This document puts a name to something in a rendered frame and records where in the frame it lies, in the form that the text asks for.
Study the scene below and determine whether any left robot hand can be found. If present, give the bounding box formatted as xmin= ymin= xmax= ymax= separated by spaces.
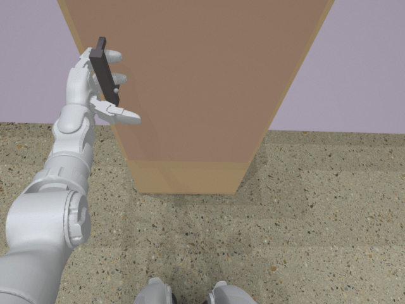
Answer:
xmin=65 ymin=47 xmax=141 ymax=125

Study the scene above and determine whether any robot left upper arm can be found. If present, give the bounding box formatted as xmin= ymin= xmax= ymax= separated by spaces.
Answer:
xmin=0 ymin=190 xmax=92 ymax=304

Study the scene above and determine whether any left robot shin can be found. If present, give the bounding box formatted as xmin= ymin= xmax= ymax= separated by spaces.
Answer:
xmin=148 ymin=277 xmax=165 ymax=285

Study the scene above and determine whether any left robot forearm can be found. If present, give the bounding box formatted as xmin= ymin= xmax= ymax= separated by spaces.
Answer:
xmin=5 ymin=104 xmax=96 ymax=247

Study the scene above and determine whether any cupboard door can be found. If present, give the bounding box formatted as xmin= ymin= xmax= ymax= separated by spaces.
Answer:
xmin=65 ymin=0 xmax=328 ymax=163

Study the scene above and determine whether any robot right thigh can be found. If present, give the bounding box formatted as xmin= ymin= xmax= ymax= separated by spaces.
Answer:
xmin=208 ymin=285 xmax=257 ymax=304

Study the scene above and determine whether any handle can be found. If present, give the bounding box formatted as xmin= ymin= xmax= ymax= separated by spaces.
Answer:
xmin=89 ymin=37 xmax=120 ymax=107

